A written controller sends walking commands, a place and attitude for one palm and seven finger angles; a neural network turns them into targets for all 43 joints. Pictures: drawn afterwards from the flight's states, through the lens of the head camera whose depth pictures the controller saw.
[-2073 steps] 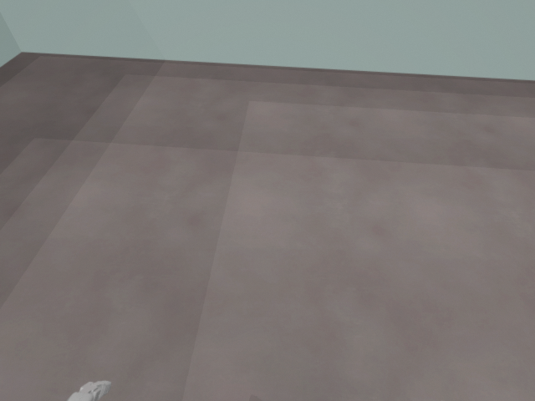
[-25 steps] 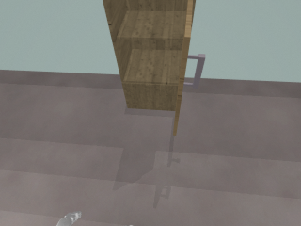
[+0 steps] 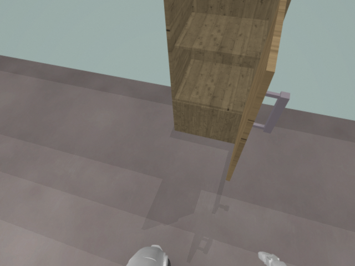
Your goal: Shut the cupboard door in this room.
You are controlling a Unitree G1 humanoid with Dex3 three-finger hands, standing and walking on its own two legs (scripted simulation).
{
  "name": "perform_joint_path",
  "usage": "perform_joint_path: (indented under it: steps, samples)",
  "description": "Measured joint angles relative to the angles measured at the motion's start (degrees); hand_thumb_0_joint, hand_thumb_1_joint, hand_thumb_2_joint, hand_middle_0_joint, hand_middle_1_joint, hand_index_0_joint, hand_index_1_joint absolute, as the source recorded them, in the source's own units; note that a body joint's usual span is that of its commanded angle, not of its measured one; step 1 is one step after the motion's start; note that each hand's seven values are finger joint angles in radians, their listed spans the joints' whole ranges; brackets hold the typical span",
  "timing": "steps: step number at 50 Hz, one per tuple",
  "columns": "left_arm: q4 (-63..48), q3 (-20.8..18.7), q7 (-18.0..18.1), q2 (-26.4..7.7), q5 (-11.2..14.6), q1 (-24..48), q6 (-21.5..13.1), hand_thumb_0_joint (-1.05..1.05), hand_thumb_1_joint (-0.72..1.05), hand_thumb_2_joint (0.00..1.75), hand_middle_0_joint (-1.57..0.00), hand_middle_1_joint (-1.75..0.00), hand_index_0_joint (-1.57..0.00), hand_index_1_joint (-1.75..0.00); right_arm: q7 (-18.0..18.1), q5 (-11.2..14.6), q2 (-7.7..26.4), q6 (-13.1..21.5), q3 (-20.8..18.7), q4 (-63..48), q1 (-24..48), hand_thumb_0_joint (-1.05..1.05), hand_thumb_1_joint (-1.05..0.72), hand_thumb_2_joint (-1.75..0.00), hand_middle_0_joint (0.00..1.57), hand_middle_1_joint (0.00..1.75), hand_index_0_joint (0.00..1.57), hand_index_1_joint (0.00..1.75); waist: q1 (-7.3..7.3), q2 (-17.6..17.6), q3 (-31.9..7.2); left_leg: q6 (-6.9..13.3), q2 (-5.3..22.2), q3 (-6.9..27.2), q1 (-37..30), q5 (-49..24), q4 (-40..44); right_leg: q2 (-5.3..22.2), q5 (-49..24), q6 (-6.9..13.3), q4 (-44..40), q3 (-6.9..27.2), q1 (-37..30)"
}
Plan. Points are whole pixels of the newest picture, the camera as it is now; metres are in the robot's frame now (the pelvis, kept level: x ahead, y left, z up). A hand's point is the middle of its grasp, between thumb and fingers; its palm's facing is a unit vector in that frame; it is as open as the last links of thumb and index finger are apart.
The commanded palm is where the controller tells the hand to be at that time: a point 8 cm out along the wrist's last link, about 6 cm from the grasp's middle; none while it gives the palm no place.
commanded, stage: turn or walk to find it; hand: left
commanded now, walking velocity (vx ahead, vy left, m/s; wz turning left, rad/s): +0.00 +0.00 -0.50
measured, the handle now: (267, 112) +0.54 -0.16 -0.01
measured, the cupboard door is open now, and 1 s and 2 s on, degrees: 87 87 83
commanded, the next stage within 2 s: stand and wait in 0.30 s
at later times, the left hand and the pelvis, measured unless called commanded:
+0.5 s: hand (139, 210) +0.25 +0.16 -0.14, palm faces -0.17 -0.93 -0.34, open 7.4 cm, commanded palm none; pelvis +0.07 -0.03 -0.01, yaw -13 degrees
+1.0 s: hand (129, 236) +0.18 +0.18 -0.18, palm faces -0.02 -0.98 -0.17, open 7.4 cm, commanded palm none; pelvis +0.20 -0.01 +0.00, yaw -4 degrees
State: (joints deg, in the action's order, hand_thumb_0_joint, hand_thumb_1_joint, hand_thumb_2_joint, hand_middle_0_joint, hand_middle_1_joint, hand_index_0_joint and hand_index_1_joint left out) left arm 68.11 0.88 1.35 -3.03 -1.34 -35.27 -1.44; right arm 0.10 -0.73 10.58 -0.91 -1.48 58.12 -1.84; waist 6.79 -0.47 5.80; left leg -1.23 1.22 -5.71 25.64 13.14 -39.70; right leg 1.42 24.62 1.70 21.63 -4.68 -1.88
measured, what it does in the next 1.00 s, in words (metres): walks ahead: left foot, then right foot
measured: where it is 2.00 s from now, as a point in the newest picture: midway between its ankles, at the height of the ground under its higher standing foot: (206, 219)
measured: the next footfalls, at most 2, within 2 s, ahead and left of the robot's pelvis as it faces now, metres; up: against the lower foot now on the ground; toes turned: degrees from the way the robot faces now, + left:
left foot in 0.02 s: +0.10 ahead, +0.11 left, +0.00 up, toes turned +6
right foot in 0.46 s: +0.12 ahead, -0.16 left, +0.00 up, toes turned -19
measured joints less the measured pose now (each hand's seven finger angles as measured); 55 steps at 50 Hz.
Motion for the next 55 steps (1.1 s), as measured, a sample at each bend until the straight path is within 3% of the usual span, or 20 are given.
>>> perform_joint_path:
  steps: [1,2,4,6,9,11,16,23,24,26,28,31,35,40,45,48,51,55]
  samples:
    - [0.6,-0.1,-0.1,0.3,0.2,-0.5,0.3,0.00,0.90,0.89,-0.20,-0.29,-0.20,-0.30,0.3,0.1,-0.7,0.7,0.3,-0.4,0.6,0.01,-0.91,-0.90,0.19,0.29,0.20,0.30,-0.01,0.0,0.2,0.4,-0.7,-0.9,-2.4,-3.2,4.4,-0.2,1.0,-0.3,2.6,0.5,0.7]
    - [1.2,-0.3,-0.1,0.4,0.5,-0.7,0.6,0.00,0.90,0.89,-0.21,-0.29,-0.20,-0.30,0.6,0.0,-1.5,1.6,0.6,-0.8,0.9,0.01,-0.91,-0.90,0.19,0.29,0.20,0.30,-0.27,0.0,0.2,2.1,-0.6,-1.6,-4.8,-2.0,7.3,-0.5,1.8,-0.6,7.1,0.9,2.4]
    - [1.4,-0.6,0.1,0.0,1.1,1.1,1.3,0.01,0.90,0.89,-0.21,-0.30,-0.20,-0.30,1.0,0.2,-3.0,2.9,0.9,-1.6,1.2,0.01,-0.91,-0.90,0.20,0.29,0.20,0.30,-0.57,0.9,0.9,4.0,-0.3,-2.5,-5.5,2.0,6.0,-0.4,5.4,-1.4,23.9,2.8,9.2]
    - [0.2,-1.4,0.4,-0.7,1.0,3.7,1.9,0.01,0.90,0.89,-0.21,-0.30,-0.20,-0.30,1.3,0.6,-4.0,3.3,1.3,-1.9,0.9,0.01,-0.91,-0.90,0.20,0.29,0.20,0.30,-0.45,1.2,1.3,4.1,0.8,-3.9,-7.4,3.2,6.0,-0.4,7.8,-2.4,38.1,3.9,16.1]
    - [-2.7,-3.2,-0.1,-2.9,0.6,9.0,2.7,0.01,0.90,0.89,-0.21,-0.29,-0.20,-0.30,1.7,0.5,-4.9,3.3,1.1,-1.7,-1.0,0.01,-0.91,-0.89,0.20,0.30,0.20,0.30,-1.52,1.4,1.1,3.6,1.9,-5.3,-10.6,2.9,8.4,1.4,5.5,-3.7,46.2,3.0,24.2]
    - [-5.5,-4.5,-0.5,-5.0,0.4,12.8,3.2,0.01,0.90,0.89,-0.20,-0.29,-0.20,-0.30,2.1,1.3,-5.0,3.7,-0.5,-2.2,-2.3,-0.02,-0.92,-0.89,0.20,0.30,0.20,0.30,-2.27,1.8,0.5,3.3,2.5,-6.2,-12.1,2.7,9.7,2.7,2.8,-4.3,46.4,2.7,28.3]
    - [-11.7,-7.0,-1.1,-9.6,0.0,21.6,4.2,0.00,0.91,0.90,-0.20,-0.29,-0.19,-0.30,1.6,0.0,-2.1,2.5,-1.9,-2.3,-4.1,-0.04,-0.94,-0.89,0.20,0.30,0.20,0.30,-3.85,2.2,-1.3,2.2,3.7,-8.3,-14.4,3.5,10.5,4.9,-3.7,-5.1,39.4,1.4,32.3]
    - [-17.0,-6.5,-1.6,-12.0,-0.5,27.7,2.6,0.00,0.91,0.90,-0.20,-0.29,-0.19,-0.30,0.8,-0.9,2.0,0.8,-3.3,-1.7,-8.2,-0.01,-0.92,-0.90,0.20,0.30,0.20,0.30,-6.93,-0.2,-2.8,-0.6,6.4,-10.3,-14.0,8.4,4.3,3.9,-9.3,-4.1,17.7,-0.8,23.6]
    - [-17.2,-6.2,-1.4,-11.9,-0.7,28.0,1.9,0.00,0.91,0.90,-0.20,-0.29,-0.19,-0.30,0.7,-0.8,2.6,0.5,-3.3,-1.5,-8.9,-0.01,-0.92,-0.90,0.20,0.30,0.20,0.30,-7.06,-0.9,-3.1,-0.7,7.2,-9.7,-12.6,9.8,1.2,3.3,-8.7,-2.3,16.6,-1.0,23.1]
    - [-16.8,-4.8,-1.2,-10.8,-0.4,28.8,0.8,0.00,0.91,0.90,-0.20,-0.29,-0.19,-0.30,0.7,-0.3,3.9,-0.7,-3.3,-1.0,-9.5,0.00,-0.92,-0.90,0.20,0.29,0.20,0.30,-7.67,-2.7,-2.4,-0.5,6.5,-4.1,-9.2,16.7,-6.7,2.3,-6.8,-0.5,18.2,-1.4,23.4]
    - [-16.2,-3.7,-1.3,-9.5,-0.3,28.6,0.4,0.00,0.91,0.90,-0.20,-0.29,-0.19,-0.30,0.6,-0.3,4.1,-1.6,-3.2,-0.2,-10.8,0.00,-0.92,-0.90,0.19,0.29,0.20,0.30,-8.13,-3.2,-2.4,-0.1,4.7,0.1,-6.3,18.8,-13.5,2.0,-6.7,-0.1,16.5,-1.8,21.9]
    - [-15.1,-2.9,-1.3,-7.7,-0.2,27.2,0.5,0.00,0.91,0.90,-0.20,-0.29,-0.20,-0.30,-0.3,-0.6,2.9,-1.6,-2.6,1.3,-13.3,0.01,-0.92,-0.90,0.19,0.29,0.19,0.30,-8.13,-1.9,-3.2,0.1,3.4,2.1,-3.2,14.5,-20.1,2.2,-8.0,-0.3,11.9,-2.3,18.5]
    - [-13.0,-3.1,-1.3,-6.2,0.1,24.3,-0.2,-0.01,0.92,0.89,-0.20,-0.29,-0.20,-0.30,-1.3,-0.6,0.7,-1.2,-2.2,2.6,-16.2,0.01,-0.91,-0.90,0.19,0.29,0.19,0.30,-8.12,0.1,-4.3,-0.1,3.4,2.1,-1.9,9.9,-17.3,2.5,-9.1,-0.4,6.2,-4.1,14.1]
    - [-10.3,-3.9,-1.3,-8.1,-0.3,21.3,-0.8,-0.01,0.94,0.89,-0.21,-0.30,-0.20,-0.30,-1.9,-0.5,-1.8,-0.9,-2.1,3.4,-17.4,0.01,-0.91,-0.90,0.20,0.29,0.20,0.30,-6.99,1.5,-4.5,0.2,3.7,0.5,-3.0,8.9,-6.4,3.1,-8.2,-1.4,3.1,-7.3,10.1]
    - [-6.9,-4.5,-1.5,-9.3,0.0,17.1,0.1,-0.01,0.92,0.89,-0.21,-0.29,-0.20,-0.30,-1.9,-0.5,-2.5,1.1,-2.0,2.3,-17.1,0.01,-0.91,-0.90,0.20,0.29,0.20,0.30,-6.40,2.1,-4.8,1.9,2.6,-2.2,-7.8,4.4,6.1,4.8,-2.6,-3.8,8.1,-9.9,8.7]
    - [-4.8,-4.6,-1.8,-9.5,0.1,15.3,1.7,0.00,0.92,0.89,-0.20,-0.29,-0.20,-0.30,-1.2,-0.7,-2.9,2.9,-2.1,1.6,-16.4,0.01,-0.91,-0.90,0.20,0.29,0.20,0.30,-6.85,3.0,-5.0,3.9,1.3,-3.3,-8.9,6.0,4.1,5.3,2.5,-2.9,25.9,-4.6,15.7]
    - [-3.9,-4.3,-2.5,-8.7,-0.3,16.1,2.2,0.01,0.91,0.90,-0.20,-0.29,-0.20,-0.30,-0.3,-0.5,-3.0,4.1,-2.0,1.6,-17.3,0.01,-0.91,-0.90,0.20,0.29,0.20,0.30,-7.69,2.0,-5.2,4.1,0.2,-2.8,-13.1,5.7,9.3,4.8,-1.7,-2.5,39.5,-1.9,23.8]
    - [-6.1,-4.1,-2.9,-7.9,-0.4,19.6,1.1,0.01,0.91,0.90,-0.20,-0.29,-0.20,-0.30,0.3,-0.1,-3.8,5.1,-1.3,3.5,-19.3,0.01,-0.91,-0.90,0.20,0.29,0.20,0.30,-7.15,1.5,-4.5,4.3,-1.4,-1.4,-19.6,3.6,18.2,6.0,-8.9,-3.5,41.7,0.0,31.9]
